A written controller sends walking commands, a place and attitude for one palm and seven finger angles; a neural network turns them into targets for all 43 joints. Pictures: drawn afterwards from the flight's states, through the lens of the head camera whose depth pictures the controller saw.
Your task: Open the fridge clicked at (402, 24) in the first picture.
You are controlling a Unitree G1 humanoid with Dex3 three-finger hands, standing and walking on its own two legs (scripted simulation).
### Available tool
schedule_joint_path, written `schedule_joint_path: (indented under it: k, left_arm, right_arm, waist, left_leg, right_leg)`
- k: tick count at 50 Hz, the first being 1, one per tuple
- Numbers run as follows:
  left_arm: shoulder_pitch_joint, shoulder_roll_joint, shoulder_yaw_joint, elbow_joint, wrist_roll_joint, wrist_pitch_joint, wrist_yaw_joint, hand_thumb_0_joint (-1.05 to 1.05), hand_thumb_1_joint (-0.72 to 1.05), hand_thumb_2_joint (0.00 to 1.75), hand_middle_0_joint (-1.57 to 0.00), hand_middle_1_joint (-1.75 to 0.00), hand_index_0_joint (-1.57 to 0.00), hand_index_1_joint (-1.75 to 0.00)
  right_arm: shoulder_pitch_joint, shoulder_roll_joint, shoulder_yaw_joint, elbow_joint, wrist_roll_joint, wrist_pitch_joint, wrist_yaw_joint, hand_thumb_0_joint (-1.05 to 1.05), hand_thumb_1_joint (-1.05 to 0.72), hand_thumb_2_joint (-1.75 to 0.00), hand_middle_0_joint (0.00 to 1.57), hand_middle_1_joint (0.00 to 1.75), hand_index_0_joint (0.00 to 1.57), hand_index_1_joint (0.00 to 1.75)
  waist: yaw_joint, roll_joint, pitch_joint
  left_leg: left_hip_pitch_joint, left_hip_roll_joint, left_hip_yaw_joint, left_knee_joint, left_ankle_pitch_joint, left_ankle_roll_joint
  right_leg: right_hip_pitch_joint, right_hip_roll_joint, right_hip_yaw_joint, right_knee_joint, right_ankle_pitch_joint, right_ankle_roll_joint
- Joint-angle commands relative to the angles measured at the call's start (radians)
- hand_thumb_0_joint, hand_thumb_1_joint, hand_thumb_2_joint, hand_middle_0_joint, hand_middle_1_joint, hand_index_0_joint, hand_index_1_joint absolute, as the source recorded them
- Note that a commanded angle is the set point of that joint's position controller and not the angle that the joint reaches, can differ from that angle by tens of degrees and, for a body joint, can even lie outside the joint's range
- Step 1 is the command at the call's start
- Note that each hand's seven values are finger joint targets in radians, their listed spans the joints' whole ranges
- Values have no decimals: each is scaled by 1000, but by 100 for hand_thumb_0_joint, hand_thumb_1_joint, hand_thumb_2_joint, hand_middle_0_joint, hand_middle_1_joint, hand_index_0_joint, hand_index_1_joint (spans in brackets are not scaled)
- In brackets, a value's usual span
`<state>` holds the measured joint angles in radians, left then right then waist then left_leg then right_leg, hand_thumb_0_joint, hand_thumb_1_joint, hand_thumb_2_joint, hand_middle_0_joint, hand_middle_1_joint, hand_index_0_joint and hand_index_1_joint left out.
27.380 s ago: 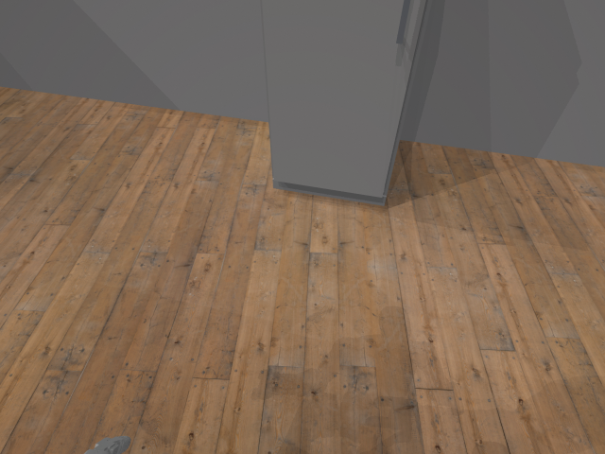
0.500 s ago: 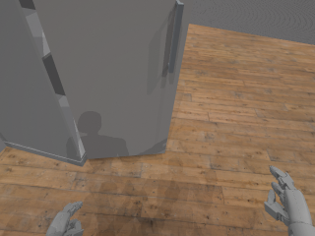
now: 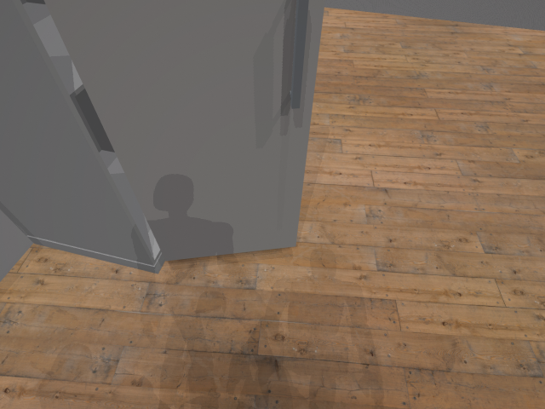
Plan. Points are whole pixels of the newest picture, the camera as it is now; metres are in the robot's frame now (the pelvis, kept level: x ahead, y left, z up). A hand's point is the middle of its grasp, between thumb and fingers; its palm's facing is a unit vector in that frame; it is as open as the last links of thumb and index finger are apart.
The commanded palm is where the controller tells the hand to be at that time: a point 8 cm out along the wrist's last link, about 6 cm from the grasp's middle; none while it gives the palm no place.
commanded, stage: let the arm hang, fingers relaxed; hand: right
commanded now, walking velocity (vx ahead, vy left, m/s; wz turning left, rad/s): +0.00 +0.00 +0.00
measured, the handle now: (297, 48) +0.77 +0.00 +0.15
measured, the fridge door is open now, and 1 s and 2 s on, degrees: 68 68 68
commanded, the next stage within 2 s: look to check the result in 0.48 s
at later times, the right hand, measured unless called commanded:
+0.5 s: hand out of the picture +0.03 -0.18 -0.18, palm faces -0.01 +0.98 -0.19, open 7.4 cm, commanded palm none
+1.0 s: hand out of the picture +0.00 -0.17 -0.18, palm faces +0.00 +0.98 -0.19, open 7.4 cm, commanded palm none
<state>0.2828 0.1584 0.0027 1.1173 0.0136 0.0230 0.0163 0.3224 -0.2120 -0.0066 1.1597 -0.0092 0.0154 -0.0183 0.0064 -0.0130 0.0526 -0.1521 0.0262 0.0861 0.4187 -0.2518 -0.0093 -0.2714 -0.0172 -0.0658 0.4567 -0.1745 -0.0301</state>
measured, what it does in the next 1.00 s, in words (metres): stands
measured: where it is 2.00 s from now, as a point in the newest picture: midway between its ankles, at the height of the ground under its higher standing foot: outside the picture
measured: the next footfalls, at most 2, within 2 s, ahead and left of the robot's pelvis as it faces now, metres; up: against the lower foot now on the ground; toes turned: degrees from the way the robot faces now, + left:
none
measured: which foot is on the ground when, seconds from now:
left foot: down 0.00-1.00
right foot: down 0.00-1.00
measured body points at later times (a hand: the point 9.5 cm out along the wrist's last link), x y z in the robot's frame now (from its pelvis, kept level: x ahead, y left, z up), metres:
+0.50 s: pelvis +0.00 +0.00 +0.00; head +0.01 -0.01 +0.45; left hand +0.01 +0.23 -0.16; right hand +0.03 -0.23 -0.16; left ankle -0.02 +0.12 -0.74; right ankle +0.05 -0.10 -0.74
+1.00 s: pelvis +0.01 +0.00 +0.00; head +0.02 +0.00 +0.45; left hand +0.01 +0.23 -0.16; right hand +0.00 -0.23 -0.16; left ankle -0.02 +0.12 -0.74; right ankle +0.05 -0.10 -0.74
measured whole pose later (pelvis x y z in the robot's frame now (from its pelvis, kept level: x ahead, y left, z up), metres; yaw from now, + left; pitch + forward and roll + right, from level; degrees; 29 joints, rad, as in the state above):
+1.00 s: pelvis +0.01 +0.00 +0.00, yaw +1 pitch -2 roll +0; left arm 0.24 0.15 0.01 1.15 0.01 0.01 0.02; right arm 0.27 -0.17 0.00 1.17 -0.01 0.00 -0.03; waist 0.01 0.01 0.04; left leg -0.11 0.03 0.07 0.39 -0.25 -0.01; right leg -0.22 -0.01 -0.08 0.41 -0.17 -0.03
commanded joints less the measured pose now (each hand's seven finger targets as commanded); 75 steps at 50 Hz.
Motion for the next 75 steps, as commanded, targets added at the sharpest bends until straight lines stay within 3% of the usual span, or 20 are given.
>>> schedule_joint_path:
  k: [1, 7, 20, 31, 51, 61, 75]
  left_arm:
    - [23, 138, 29, -38, 4, -19, 15, 0, 90, 90, -20, -30, -20, -30]
    - [9, 120, 25, -24, 8, -19, 12, 0, 90, 90, -20, -30, -20, -30]
    - [-7, 114, 19, -17, 7, -30, 13, 0, 90, 90, -20, -30, -20, -30]
    - [5, 109, 19, -10, 4, -27, 16, 0, 90, 90, -20, -30, -20, -30]
    - [4, 104, 20, -2, 2, -22, 18, 0, 90, 90, -20, -30, -20, -30]
    - [-1, 115, 21, -6, 2, -30, 19, 0, 90, 90, -20, -30, -20, -30]
    - [-21, 120, 21, 2, 3, -27, 18, 0, 90, 90, -20, -30, -20, -30]
  right_arm:
    - [12, -98, -15, -41, -5, -22, -10, 0, -90, -90, 20, 30, 20, 30]
    - [5, -79, -12, -35, -9, -19, -12, 0, -90, -90, 20, 30, 20, 30]
    - [-24, -77, -15, -49, -6, -27, -12, 0, -90, -90, 20, 30, 20, 30]
    - [-6, -72, -14, -36, -4, -31, -15, 0, -90, -90, 20, 30, 20, 30]
    - [9, -63, -10, -19, -5, -27, -16, 0, -90, -90, 20, 30, 20, 30]
    - [3, -69, -13, -26, -5, -31, -15, 0, -90, -90, 20, 30, 20, 30]
    - [-20, -81, -11, -28, -3, -34, -14, 0, -90, -90, 20, 30, 20, 30]
  waist:
    - [-1, 7, 0]
    - [-1, 17, 40]
    - [-1, -14, 7]
    - [-1, 2, -7]
    - [1, 5, 33]
    - [-2, -3, -1]
    - [2, 10, 14]
  left_leg:
    - [-56, 80, -79, -99, -34, 49]
    - [-80, 77, -78, -95, -45, 39]
    - [-37, 89, -85, -101, 42, 35]
    - [-29, 90, -85, -116, 63, 38]
    - [-50, 84, -86, -124, 19, 40]
    - [-25, 87, -88, -119, 67, 39]
    - [-29, 92, -96, -136, 68, 41]
  right_leg:
    - [22, -98, 118, -139, -74, -9]
    - [11, -98, 122, -173, -109, -8]
    - [52, -92, 105, -152, 35, -2]
    - [87, -90, 96, -126, 85, -1]
    - [77, -92, 96, -146, 15, 1]
    - [100, -95, 95, -135, 88, -3]
    - [108, -98, 89, -142, 77, 3]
